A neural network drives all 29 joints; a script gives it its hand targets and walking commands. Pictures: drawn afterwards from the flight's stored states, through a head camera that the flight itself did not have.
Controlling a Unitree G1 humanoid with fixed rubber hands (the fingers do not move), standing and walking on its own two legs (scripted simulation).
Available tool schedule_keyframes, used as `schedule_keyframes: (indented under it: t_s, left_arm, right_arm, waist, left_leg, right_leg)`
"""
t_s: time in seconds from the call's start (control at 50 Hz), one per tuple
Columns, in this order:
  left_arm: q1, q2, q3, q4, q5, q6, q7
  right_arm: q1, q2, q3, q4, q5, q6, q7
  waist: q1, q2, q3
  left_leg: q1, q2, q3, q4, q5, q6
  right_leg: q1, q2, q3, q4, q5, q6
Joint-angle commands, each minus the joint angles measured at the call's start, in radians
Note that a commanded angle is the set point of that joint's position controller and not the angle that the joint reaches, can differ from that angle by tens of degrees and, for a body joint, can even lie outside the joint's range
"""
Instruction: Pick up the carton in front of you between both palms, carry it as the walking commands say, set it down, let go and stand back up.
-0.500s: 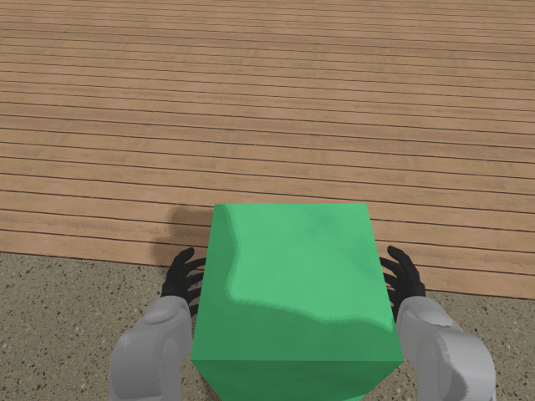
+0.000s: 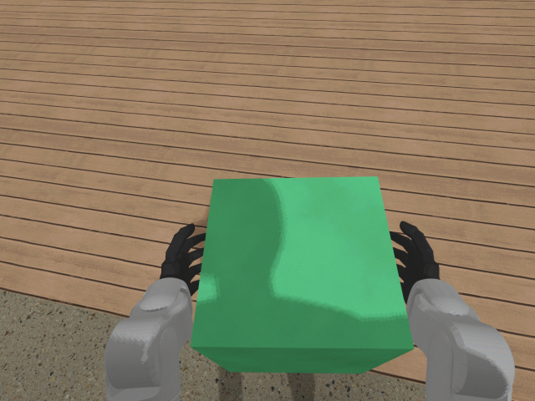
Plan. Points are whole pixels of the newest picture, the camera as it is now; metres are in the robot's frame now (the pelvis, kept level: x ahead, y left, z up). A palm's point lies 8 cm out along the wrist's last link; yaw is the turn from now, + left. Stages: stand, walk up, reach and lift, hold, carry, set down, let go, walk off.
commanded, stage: carry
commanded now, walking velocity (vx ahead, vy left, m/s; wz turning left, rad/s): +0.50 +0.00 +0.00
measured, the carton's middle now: (294, 285) +0.27 +0.00 +0.04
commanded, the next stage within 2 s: none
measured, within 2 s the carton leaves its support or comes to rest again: neither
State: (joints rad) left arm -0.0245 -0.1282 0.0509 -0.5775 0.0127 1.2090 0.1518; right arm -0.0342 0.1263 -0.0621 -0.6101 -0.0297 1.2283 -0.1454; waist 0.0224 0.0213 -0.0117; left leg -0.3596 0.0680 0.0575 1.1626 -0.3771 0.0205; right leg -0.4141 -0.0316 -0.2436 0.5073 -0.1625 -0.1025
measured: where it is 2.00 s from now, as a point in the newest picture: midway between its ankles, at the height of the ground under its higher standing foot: (297, 149)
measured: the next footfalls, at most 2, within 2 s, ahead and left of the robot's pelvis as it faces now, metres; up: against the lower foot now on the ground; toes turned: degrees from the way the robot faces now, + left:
left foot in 0.38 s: +0.45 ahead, +0.10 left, +0.01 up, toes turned +6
right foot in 0.78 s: +0.70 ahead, -0.12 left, +0.04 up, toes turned -7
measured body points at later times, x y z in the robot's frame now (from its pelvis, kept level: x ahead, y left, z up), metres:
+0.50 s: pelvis +0.33 +0.02 -0.01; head +0.39 +0.02 +0.43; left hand +0.70 +0.14 +0.09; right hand +0.67 -0.16 +0.10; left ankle +0.41 +0.10 -0.73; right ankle +0.14 -0.06 -0.62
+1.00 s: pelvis +0.67 -0.03 +0.04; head +0.74 -0.03 +0.48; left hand +1.02 +0.15 +0.15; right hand +1.04 -0.16 +0.16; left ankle +0.67 +0.07 -0.60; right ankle +0.65 -0.11 -0.70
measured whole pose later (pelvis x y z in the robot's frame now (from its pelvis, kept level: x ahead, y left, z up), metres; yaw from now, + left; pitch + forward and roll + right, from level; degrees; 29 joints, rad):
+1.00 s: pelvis +0.67 -0.03 +0.04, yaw -2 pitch +7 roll +1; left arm -0.47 -0.10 0.22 -0.31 -0.06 1.13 0.20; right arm -0.47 0.15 -0.27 -0.36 -0.02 1.14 -0.17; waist 0.12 -0.02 0.03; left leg -0.70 0.00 0.06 1.21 -0.43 0.04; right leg -0.35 0.00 -0.09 0.51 -0.39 -0.07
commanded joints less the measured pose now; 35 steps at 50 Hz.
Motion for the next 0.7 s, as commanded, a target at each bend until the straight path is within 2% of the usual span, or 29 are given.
schedule_keyframes:
  t_s: [0.0,0.04,0.06,0.1,0.12,0.16,0.18,0.2,0.24,0.26,0.28,0.3,0.32,0.34,0.36,0.38,0.4,0.44,0.46,0.48,0.5,0.52,0.54,0.56,0.58,0.62,0.64,0.66,0.68]
  left_arm:
    - [-0.458,-0.748,-0.638,-0.193,-0.322,-0.019,-0.124]
    - [-0.49,-0.659,-0.621,-0.169,-0.307,-0.005,-0.109]
    - [-0.508,-0.615,-0.6,-0.139,-0.305,-0.001,-0.099]
    - [-0.548,-0.549,-0.538,-0.042,-0.273,0.007,-0.07]
    - [-0.595,-0.492,-0.536,-0.02,-0.263,0.013,-0.055]
    - [-0.721,-0.445,-0.504,0.008,-0.269,0.01,-0.036]
    - [-0.738,-0.416,-0.48,0.087,-0.241,0.021,-0.021]
    - [-0.733,-0.403,-0.457,0.152,-0.242,0.024,-0.011]
    - [-0.815,-0.428,-0.417,0.186,-0.238,0.009,0.005]
    - [-0.88,-0.435,-0.408,0.217,-0.227,0.006,0.014]
    - [-0.89,-0.455,-0.388,0.25,-0.233,0.0,0.016]
    - [-0.962,-0.46,-0.386,0.255,-0.231,-0.011,0.017]
    - [-0.955,-0.504,-0.389,0.285,-0.234,-0.016,0.016]
    - [-1.012,-0.54,-0.387,0.292,-0.234,-0.022,0.018]
    - [-1.021,-0.559,-0.391,0.324,-0.225,-0.024,0.025]
    - [-1.037,-0.564,-0.384,0.308,-0.205,-0.034,0.025]
    - [-1.039,-0.603,-0.371,0.328,-0.215,-0.046,0.022]
    - [-1.108,-0.703,-0.385,0.266,-0.239,-0.087,0.019]
    - [-1.111,-0.718,-0.358,0.287,-0.205,-0.105,0.017]
    - [-1.056,-0.72,-0.34,0.304,-0.176,-0.112,0.016]
    - [-1.056,-0.691,-0.355,0.269,-0.17,-0.125,0.014]
    - [-1.023,-0.706,-0.401,0.279,-0.154,-0.135,0.009]
    - [-1.009,-0.686,-0.397,0.261,-0.15,-0.149,0.006]
    - [-1.003,-0.679,-0.406,0.225,-0.14,-0.157,0.005]
    - [-0.992,-0.713,-0.425,0.225,-0.164,-0.162,0.003]
    - [-0.973,-0.656,-0.432,0.125,-0.145,-0.175,0.006]
    - [-0.945,-0.617,-0.443,0.136,-0.13,-0.168,0.006]
    - [-0.918,-0.647,-0.457,0.155,-0.147,-0.157,0.005]
    - [-0.887,-0.612,-0.463,0.154,-0.143,-0.155,-0.002]
  right_arm:
    - [-0.416,0.758,0.655,-0.124,0.276,-0.033,0.092]
    - [-0.438,0.681,0.628,-0.07,0.27,-0.021,0.075]
    - [-0.469,0.641,0.62,-0.069,0.264,-0.019,0.063]
    - [-0.563,0.558,0.59,-0.046,0.261,-0.006,0.04]
    - [-0.57,0.52,0.535,0.033,0.22,0.004,0.024]
    - [-0.679,0.492,0.506,0.075,0.221,0.0,0.003]
    - [-0.699,0.447,0.452,0.16,0.185,0.009,-0.014]
    - [-0.731,0.424,0.438,0.188,0.197,0.01,-0.024]
    - [-0.808,0.443,0.417,0.232,0.205,0.002,-0.036]
    - [-0.84,0.445,0.381,0.279,0.193,0.001,-0.038]
    - [-0.863,0.458,0.384,0.302,0.191,-0.001,-0.043]
    - [-0.903,0.478,0.37,0.31,0.186,-0.012,-0.043]
    - [-0.918,0.501,0.365,0.344,0.198,-0.018,-0.042]
    - [-0.924,0.526,0.338,0.362,0.191,-0.03,-0.042]
    - [-0.906,0.509,0.322,0.416,0.191,-0.034,-0.041]
    - [-0.964,0.521,0.328,0.399,0.186,-0.055,-0.04]
    - [-0.997,0.584,0.344,0.397,0.207,-0.066,-0.033]
    - [-1.061,0.704,0.418,0.298,0.28,-0.109,-0.006]
    - [-1.137,0.758,0.472,0.3,0.304,-0.12,0.007]
    - [-1.154,0.792,0.504,0.259,0.343,-0.138,0.018]
    - [-1.126,0.781,0.521,0.24,0.341,-0.153,0.022]
    - [-1.101,0.775,0.513,0.239,0.308,-0.163,0.024]
    - [-1.1,0.779,0.534,0.209,0.333,-0.171,0.029]
    - [-1.1,0.795,0.547,0.208,0.348,-0.174,0.037]
    - [-1.084,0.77,0.56,0.16,0.348,-0.183,0.042]
    - [-1.042,0.758,0.573,0.161,0.357,-0.18,0.039]
    - [-0.987,0.73,0.575,0.182,0.326,-0.176,0.037]
    - [-0.937,0.701,0.547,0.192,0.304,-0.168,0.036]
    - [-0.972,0.699,0.572,0.173,0.305,-0.166,0.036]
  waist:
    - [-0.014,-0.112,-0.349]
    - [-0.01,-0.096,-0.3]
    - [0.004,-0.149,-0.268]
    - [0.02,-0.139,-0.247]
    - [0.021,-0.132,-0.218]
    - [0.022,-0.11,-0.186]
    - [0.035,-0.113,-0.142]
    - [0.03,-0.125,-0.127]
    - [0.036,-0.126,-0.166]
    - [0.033,-0.161,-0.17]
    - [0.03,-0.175,-0.163]
    - [0.004,-0.229,-0.174]
    - [-0.027,-0.161,-0.222]
    - [-0.105,-0.076,-0.325]
    - [-0.127,0.099,-0.461]
    - [-0.114,0.333,-0.547]
    - [-0.124,0.302,-0.583]
    - [-0.146,0.117,-0.564]
    - [-0.125,0.026,-0.523]
    - [-0.109,0.031,-0.517]
    - [-0.091,0.044,-0.527]
    - [-0.084,0.078,-0.521]
    - [-0.096,0.066,-0.507]
    - [-0.112,0.096,-0.494]
    - [-0.105,0.107,-0.493]
    - [-0.096,0.078,-0.478]
    - [-0.095,0.091,-0.478]
    - [-0.077,0.097,-0.437]
    - [-0.057,0.134,-0.437]
  left_leg:
    - [-0.215,0.047,-0.009,-0.131,0.116,0.015]
    - [-0.272,0.053,0.009,-0.175,0.192,0.007]
    - [-0.33,0.038,0.033,-0.211,0.202,0.003]
    - [-0.382,0.046,0.034,-0.261,0.242,0.001]
    - [-0.399,0.046,0.035,-0.307,0.276,-0.003]
    - [-0.393,0.022,0.071,-0.401,0.296,-0.005]
    - [-0.382,0.017,0.091,-0.41,0.338,-0.006]
    - [-0.329,0.002,0.121,-0.481,0.332,0.001]
    - [-0.3,0.002,0.096,-0.519,0.348,0.016]
    - [-0.284,-0.003,0.102,-0.501,0.328,0.025]
    - [-0.261,-0.02,0.13,-0.545,0.337,0.035]
    - [-0.205,-0.038,0.127,-0.577,0.327,0.045]
    - [-0.064,-0.069,0.151,-0.567,0.269,0.067]
    - [0.145,-0.107,0.162,-0.643,0.219,0.081]
    - [0.443,0.047,-0.057,-0.686,0.219,0.115]
    - [0.661,0.297,-0.555,-0.736,0.321,0.244]
    - [0.777,0.274,-0.585,-0.746,0.406,0.302]
    - [0.72,0.251,-0.445,-0.684,0.507,0.254]
    - [0.643,0.239,-0.386,-0.69,0.5,0.232]
    - [0.564,0.236,-0.353,-0.725,0.397,0.242]
    - [0.522,0.249,-0.347,-0.746,0.368,0.224]
    - [0.537,0.223,-0.308,-0.725,0.397,0.228]
    - [0.6,0.216,-0.307,-0.727,0.441,0.217]
    - [0.591,0.226,-0.302,-0.742,0.463,0.234]
    - [0.599,0.205,-0.244,-0.732,0.539,0.226]
    - [0.606,0.201,-0.169,-0.728,0.607,0.192]
    - [0.523,0.15,-0.112,-0.727,0.569,0.167]
    - [0.448,0.117,-0.048,-0.707,0.628,0.164]
    - [0.408,0.115,-0.006,-0.653,0.808,0.141]
  right_leg:
    - [0.418,-0.273,0.319,-0.31,0.027,-0.03]
    - [0.41,-0.252,0.268,-0.333,0.057,-0.034]
    - [0.459,-0.237,0.253,-0.329,0.079,-0.037]
    - [0.492,-0.257,0.282,-0.329,0.09,-0.057]
    - [0.466,-0.228,0.258,-0.34,0.027,-0.08]
    - [0.47,-0.204,0.214,-0.328,0.072,-0.076]
    - [0.43,-0.195,0.208,-0.329,0.074,-0.071]
    - [0.398,-0.182,0.165,-0.341,0.163,-0.067]
    - [0.445,-0.177,0.165,-0.251,0.314,-0.065]
    - [0.454,-0.215,0.187,-0.241,0.308,-0.068]
    - [0.453,-0.168,0.144,-0.211,0.331,-0.058]
    - [0.454,-0.178,0.125,-0.158,0.415,-0.038]
    - [0.411,-0.166,0.106,-0.052,0.494,-0.029]
    - [0.369,-0.119,0.063,0.202,0.522,0.006]
    - [0.148,-0.047,0.072,0.482,0.328,0.056]
    - [-0.155,0.088,0.14,0.77,-0.242,0.094]
    - [-0.337,0.117,0.208,0.975,-0.354,0.06]
    - [-0.449,0.018,0.259,0.964,-0.315,0.047]
    - [-0.439,-0.01,0.285,0.916,-0.272,0.037]
    - [-0.397,-0.02,0.282,0.883,-0.27,0.039]
    - [-0.357,-0.04,0.286,0.847,-0.268,0.029]
    - [-0.372,-0.028,0.259,0.777,-0.261,0.037]
    - [-0.437,-0.013,0.246,0.737,-0.265,0.039]
    - [-0.447,-0.019,0.226,0.716,-0.257,0.043]
    - [-0.453,-0.018,0.211,0.644,-0.237,0.051]
    - [-0.418,-0.035,0.21,0.43,-0.186,0.047]
    - [-0.294,-0.016,0.172,0.31,-0.161,0.056]
    - [-0.196,0.028,0.1,0.193,-0.15,0.068]
    - [-0.08,0.067,0.063,0.148,-0.121,0.059]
